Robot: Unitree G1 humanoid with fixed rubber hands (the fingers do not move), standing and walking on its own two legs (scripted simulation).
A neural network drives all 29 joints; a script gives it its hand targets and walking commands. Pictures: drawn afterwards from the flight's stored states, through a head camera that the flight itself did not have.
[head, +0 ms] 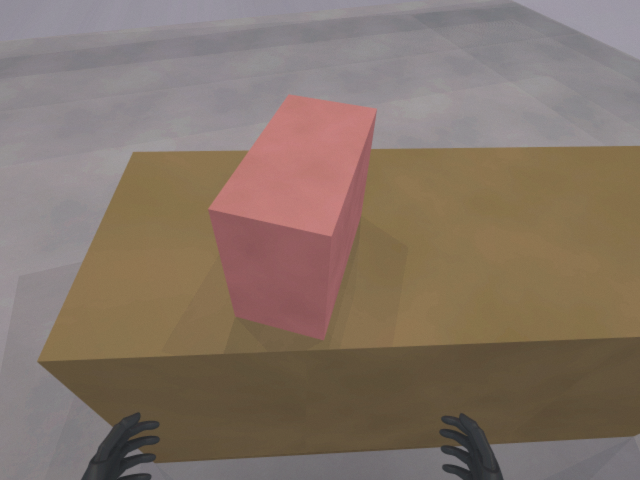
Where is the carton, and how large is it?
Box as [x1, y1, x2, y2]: [208, 94, 376, 339]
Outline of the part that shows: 289,94 210,205 208,210 235,316 323,339 361,213 376,109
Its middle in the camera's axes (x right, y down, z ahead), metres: -0.02 -0.04 +0.67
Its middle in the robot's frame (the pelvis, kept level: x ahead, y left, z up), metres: +0.54 +0.06 +0.01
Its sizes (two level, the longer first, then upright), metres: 0.318 0.162 0.258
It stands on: a pedestal, 0.66 m high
